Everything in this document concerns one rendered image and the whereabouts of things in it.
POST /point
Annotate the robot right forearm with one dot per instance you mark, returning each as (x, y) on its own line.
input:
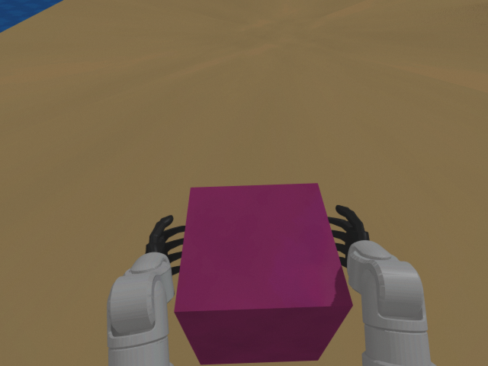
(393, 307)

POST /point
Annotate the robot left hand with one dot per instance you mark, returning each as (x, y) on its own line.
(158, 237)

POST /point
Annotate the carton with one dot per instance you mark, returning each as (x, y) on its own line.
(260, 277)

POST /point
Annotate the robot right hand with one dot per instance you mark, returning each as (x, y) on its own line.
(354, 231)

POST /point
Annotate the robot left forearm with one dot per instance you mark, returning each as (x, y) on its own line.
(137, 314)

